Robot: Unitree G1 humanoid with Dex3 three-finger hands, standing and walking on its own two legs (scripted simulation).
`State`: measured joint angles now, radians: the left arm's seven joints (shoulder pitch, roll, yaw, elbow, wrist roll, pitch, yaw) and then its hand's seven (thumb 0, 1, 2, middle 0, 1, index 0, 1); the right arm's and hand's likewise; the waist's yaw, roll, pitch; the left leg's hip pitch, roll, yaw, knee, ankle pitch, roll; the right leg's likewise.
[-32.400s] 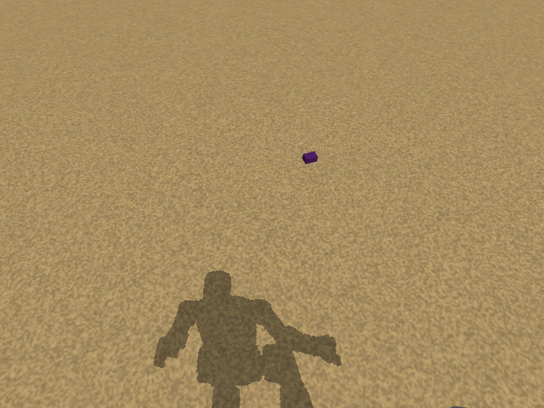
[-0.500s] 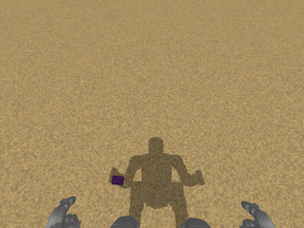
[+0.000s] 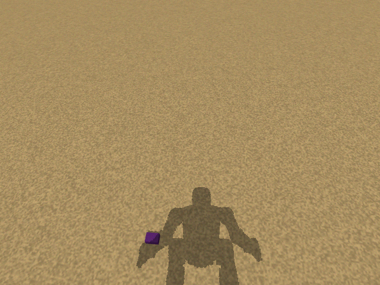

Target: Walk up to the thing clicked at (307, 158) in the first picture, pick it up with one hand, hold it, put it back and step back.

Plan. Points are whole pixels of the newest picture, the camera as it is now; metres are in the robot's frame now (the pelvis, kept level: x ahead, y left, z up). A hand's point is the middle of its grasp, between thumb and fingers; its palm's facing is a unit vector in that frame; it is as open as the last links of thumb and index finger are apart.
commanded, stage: stand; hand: left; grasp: from above
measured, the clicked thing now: (152, 238) +0.44 +0.24 -0.76
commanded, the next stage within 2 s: step back in 1.78 s
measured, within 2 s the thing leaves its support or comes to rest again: neither
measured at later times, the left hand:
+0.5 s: hand out of the picture +0.06 +0.23 -0.16, palm faces +0.03 -0.95 -0.32, open 7.4 cm
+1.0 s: hand out of the picture +0.07 +0.23 -0.15, palm faces +0.01 -0.94 -0.33, open 7.4 cm
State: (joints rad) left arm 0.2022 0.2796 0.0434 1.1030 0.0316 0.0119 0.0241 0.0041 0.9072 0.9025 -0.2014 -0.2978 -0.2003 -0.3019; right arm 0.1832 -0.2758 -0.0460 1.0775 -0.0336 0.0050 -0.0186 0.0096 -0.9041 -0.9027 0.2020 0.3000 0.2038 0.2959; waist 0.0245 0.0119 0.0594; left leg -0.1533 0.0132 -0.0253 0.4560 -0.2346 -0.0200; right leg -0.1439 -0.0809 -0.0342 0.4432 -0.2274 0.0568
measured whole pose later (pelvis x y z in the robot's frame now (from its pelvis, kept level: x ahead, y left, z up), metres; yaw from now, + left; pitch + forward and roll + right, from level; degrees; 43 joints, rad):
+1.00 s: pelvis +0.01 -0.01 +0.01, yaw -1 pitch -3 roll +0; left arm 0.12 0.32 0.03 1.15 0.02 -0.01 0.00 0.00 0.91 0.90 -0.20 -0.30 -0.20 -0.30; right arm 0.13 -0.33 -0.02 1.14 -0.02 0.00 0.00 0.01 -0.90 -0.90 0.20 0.30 0.20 0.30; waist 0.01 0.01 0.06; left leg -0.12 0.04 -0.02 0.36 -0.19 -0.04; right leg -0.12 -0.06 -0.04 0.36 -0.19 0.04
